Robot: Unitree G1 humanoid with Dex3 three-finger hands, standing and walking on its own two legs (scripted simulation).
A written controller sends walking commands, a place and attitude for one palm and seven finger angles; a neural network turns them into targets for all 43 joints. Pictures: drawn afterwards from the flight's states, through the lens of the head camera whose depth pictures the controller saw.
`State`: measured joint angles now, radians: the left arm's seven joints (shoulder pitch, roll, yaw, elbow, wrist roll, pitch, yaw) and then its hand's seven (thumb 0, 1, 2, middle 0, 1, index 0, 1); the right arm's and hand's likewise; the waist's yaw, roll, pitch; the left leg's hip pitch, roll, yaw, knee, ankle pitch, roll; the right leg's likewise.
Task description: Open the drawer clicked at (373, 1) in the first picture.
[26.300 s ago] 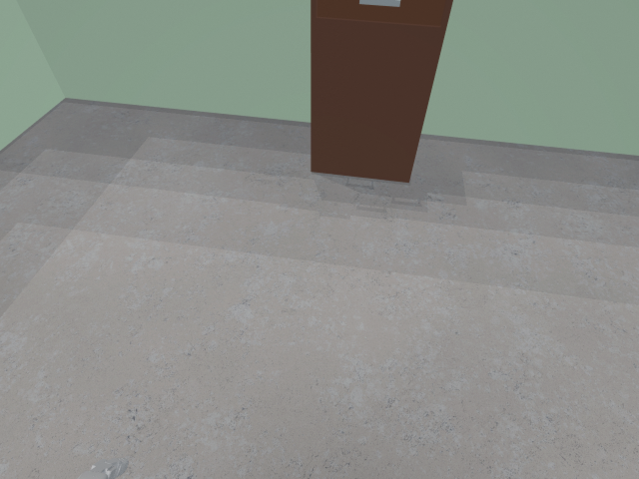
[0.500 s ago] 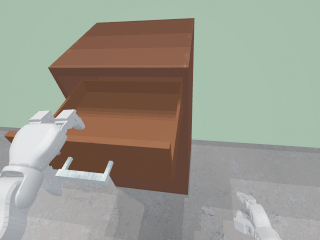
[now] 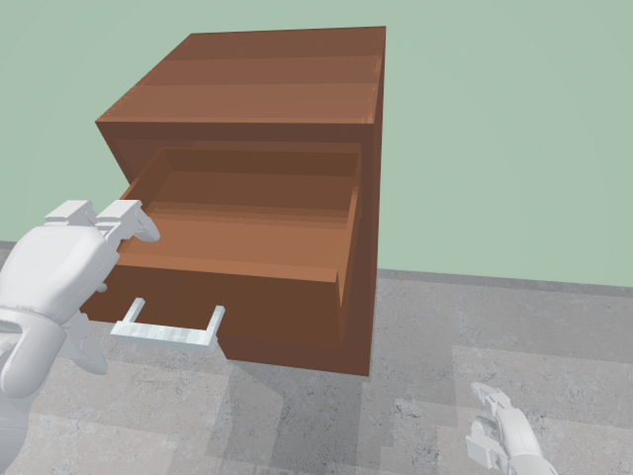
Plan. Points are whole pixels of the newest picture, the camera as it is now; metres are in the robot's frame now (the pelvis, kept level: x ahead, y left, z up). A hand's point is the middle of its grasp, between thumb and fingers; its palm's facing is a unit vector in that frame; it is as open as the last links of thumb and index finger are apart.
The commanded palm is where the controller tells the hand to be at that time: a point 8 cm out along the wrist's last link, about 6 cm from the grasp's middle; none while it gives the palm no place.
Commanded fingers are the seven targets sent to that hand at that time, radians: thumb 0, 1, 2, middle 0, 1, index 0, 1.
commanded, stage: draw the hand back to the body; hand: left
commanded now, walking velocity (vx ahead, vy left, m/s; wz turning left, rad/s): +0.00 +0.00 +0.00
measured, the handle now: (170, 322) +0.27 +0.26 +0.04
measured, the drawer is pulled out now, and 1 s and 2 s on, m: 0.29 0.29 0.29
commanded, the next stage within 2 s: step back with the hand held close in 1.42 s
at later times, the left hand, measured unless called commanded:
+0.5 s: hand (94, 296) +0.21 +0.25 +0.19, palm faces +0.28 -0.50 -0.82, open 13.8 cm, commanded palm +0.16 +0.28 +0.23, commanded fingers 0.00 -0.32 0.38 -0.29 -1.09 -0.29 -1.09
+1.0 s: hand (108, 266) +0.22 +0.23 +0.22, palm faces +0.40 -0.82 -0.40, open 10.6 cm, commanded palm +0.17 +0.27 +0.23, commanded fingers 0.00 0.55 0.75 -0.22 -0.52 -0.22 -0.52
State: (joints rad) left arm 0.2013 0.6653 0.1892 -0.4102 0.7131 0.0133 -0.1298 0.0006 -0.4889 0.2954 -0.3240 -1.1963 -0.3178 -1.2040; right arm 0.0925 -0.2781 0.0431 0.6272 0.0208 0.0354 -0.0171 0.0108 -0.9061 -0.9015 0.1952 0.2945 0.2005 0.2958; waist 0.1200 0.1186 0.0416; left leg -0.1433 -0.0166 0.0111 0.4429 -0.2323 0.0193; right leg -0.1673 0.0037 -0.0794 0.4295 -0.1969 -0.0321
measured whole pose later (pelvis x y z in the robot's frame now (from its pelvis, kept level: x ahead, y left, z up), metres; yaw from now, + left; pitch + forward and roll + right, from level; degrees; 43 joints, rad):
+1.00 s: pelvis +0.02 +0.00 +0.00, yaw -2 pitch -5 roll -1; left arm 0.42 0.37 0.38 -0.58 -0.08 -0.17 0.08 0.00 0.21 0.60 -0.26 -0.74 -0.26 -0.74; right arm 0.18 -0.23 0.01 0.66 -0.01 -0.13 -0.05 0.01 -0.90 -0.90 0.20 0.29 0.20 0.30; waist 0.07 0.07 0.06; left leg -0.06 0.01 0.04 0.40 -0.26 0.02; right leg -0.08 0.03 -0.05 0.36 -0.19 -0.03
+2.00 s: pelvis -0.03 +0.02 -0.01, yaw -3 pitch +1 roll +0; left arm 0.58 0.47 0.51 -0.71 -0.04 -0.24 0.12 0.01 0.89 0.89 -0.22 -0.30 -0.21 -0.31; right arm 0.21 -0.23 -0.04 0.54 0.01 -0.07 -0.05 0.01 -0.91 -0.90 0.20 0.29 0.20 0.30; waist -0.01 -0.01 0.03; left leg -0.32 -0.03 0.08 0.51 -0.22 0.06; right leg -0.37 -0.01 -0.01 0.51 -0.16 0.00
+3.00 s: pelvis -0.28 +0.03 -0.01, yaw -1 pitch -1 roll +0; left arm 0.54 0.43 0.49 -0.65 -0.01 -0.23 0.17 0.01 0.89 0.89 -0.22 -0.30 -0.21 -0.31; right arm 0.31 -0.21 0.00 0.62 0.01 -0.12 -0.07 0.01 -0.90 -0.90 0.20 0.29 0.20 0.30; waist -0.04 -0.01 -0.05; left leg -0.28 0.01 0.01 0.53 -0.27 0.02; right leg -0.31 0.01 -0.05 0.63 -0.35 0.00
